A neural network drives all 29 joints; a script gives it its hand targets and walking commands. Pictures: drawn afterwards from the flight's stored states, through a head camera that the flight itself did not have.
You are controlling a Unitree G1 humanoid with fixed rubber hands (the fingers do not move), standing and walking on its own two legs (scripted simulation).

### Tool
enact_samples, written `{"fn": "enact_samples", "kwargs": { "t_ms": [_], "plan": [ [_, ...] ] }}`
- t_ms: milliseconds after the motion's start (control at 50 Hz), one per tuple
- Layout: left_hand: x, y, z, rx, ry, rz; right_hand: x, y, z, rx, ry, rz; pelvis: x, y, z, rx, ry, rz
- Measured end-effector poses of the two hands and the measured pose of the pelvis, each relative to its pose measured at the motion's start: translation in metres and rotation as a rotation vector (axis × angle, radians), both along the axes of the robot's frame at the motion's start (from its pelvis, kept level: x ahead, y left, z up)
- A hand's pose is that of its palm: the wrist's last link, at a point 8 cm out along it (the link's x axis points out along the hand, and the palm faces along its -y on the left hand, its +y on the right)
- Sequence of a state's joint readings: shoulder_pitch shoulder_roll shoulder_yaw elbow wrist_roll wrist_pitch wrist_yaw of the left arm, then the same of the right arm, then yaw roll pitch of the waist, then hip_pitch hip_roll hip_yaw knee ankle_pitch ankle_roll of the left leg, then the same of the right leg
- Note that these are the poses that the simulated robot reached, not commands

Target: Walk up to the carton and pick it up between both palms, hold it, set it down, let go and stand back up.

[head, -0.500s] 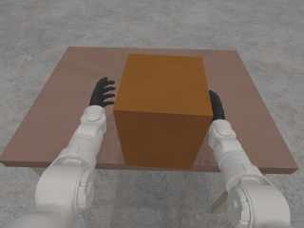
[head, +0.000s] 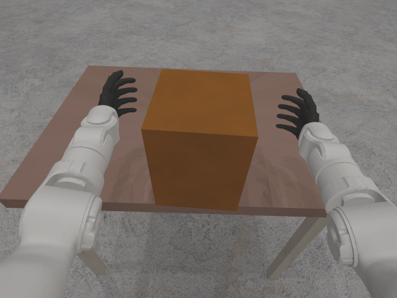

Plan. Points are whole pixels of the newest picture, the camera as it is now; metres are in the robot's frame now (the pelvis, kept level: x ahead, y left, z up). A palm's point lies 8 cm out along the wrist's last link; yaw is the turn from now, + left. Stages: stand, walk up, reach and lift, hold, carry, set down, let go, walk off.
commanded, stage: set down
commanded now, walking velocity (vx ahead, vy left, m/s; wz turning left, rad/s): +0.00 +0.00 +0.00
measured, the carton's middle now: (200, 142) +0.48 -0.01 +0.07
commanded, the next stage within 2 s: none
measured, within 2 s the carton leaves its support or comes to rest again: neither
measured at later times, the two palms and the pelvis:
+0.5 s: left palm (93, 91) +0.47 +0.20 +0.21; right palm (300, 98) +0.45 -0.20 +0.21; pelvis +0.02 -0.02 +0.01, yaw +2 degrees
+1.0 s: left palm (75, 152) +0.38 +0.23 +0.14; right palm (301, 150) +0.37 -0.19 +0.15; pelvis +0.00 -0.01 +0.01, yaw +1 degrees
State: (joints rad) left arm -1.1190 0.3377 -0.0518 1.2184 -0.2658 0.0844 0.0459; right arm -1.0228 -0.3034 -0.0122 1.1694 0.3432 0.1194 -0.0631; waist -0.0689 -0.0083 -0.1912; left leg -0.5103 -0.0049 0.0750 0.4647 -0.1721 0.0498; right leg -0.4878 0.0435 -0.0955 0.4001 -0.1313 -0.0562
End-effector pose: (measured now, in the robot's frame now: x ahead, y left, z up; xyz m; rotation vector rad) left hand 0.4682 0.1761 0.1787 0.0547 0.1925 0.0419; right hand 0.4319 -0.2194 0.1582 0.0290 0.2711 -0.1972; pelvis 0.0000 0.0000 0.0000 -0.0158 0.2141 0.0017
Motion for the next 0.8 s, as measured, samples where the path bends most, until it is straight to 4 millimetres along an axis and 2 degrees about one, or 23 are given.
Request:
{"fn": "enact_samples", "kwargs": {
  "t_ms": [60,120,260,360,480,640,720,800],
  "plan": [
    [0.001,0.000,0.021,-0.018,0.002,0.013,-0.002,0.000,0.012,-0.008,0.007,0.000,-0.005,-0.004,0.000,0.006,-0.012,-0.001],
    [0.000,0.004,0.030,-0.031,0.025,0.037,-0.001,0.003,0.023,-0.012,0.008,0.002,-0.006,-0.008,0.000,0.010,-0.019,0.003],
    [-0.001,0.026,0.026,-0.034,0.064,0.088,0.014,0.015,0.048,-0.014,-0.012,0.023,0.001,-0.018,0.002,0.015,-0.022,0.022],
    [0.003,0.035,0.022,-0.029,0.051,0.078,0.025,0.024,0.057,-0.012,-0.030,0.031,0.009,-0.023,0.004,0.015,-0.031,0.041],
    [0.007,0.026,0.032,-0.011,0.020,0.019,0.024,0.025,0.054,0.011,-0.016,0.018,0.018,-0.023,0.007,0.012,-0.068,0.044],
    [-0.002,0.013,0.059,0.024,0.004,-0.023,0.004,0.007,0.039,0.037,-0.009,-0.008,0.022,-0.013,0.010,0.010,-0.149,0.012],
    [-0.017,0.019,0.048,0.016,0.030,-0.019,-0.013,0.000,0.022,0.013,-0.003,-0.003,0.020,-0.010,0.011,0.012,-0.197,-0.005],
    [-0.036,0.034,0.015,-0.009,0.092,0.010,-0.033,0.002,0.000,0.000,0.030,0.015,0.012,-0.010,0.011,0.015,-0.225,-0.011]
  ]
}}
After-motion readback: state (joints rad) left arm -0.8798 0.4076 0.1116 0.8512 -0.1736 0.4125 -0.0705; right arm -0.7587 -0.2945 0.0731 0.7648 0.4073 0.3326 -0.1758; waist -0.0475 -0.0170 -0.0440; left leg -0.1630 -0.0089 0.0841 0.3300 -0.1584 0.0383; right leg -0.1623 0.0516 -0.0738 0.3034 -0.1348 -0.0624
